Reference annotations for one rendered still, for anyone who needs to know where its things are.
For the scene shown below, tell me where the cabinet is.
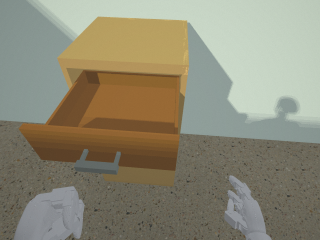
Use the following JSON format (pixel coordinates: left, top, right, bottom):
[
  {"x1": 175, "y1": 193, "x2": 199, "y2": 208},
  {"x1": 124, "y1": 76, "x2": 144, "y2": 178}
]
[{"x1": 57, "y1": 16, "x2": 189, "y2": 187}]

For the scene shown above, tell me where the robot left hand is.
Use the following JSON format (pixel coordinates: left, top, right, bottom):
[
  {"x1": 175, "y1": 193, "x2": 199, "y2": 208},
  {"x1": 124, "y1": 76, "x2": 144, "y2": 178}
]
[{"x1": 13, "y1": 186, "x2": 85, "y2": 240}]

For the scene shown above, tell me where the drawer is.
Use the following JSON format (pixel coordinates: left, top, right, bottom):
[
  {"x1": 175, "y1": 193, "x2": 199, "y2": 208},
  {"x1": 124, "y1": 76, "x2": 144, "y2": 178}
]
[{"x1": 19, "y1": 70, "x2": 180, "y2": 171}]

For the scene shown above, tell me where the handle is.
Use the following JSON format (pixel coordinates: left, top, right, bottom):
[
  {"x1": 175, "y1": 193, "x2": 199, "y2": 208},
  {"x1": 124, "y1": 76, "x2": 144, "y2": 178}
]
[{"x1": 74, "y1": 149, "x2": 121, "y2": 175}]

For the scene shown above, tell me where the robot right hand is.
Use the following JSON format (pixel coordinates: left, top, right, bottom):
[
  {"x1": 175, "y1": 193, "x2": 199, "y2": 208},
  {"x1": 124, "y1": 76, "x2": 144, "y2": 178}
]
[{"x1": 224, "y1": 175, "x2": 266, "y2": 238}]

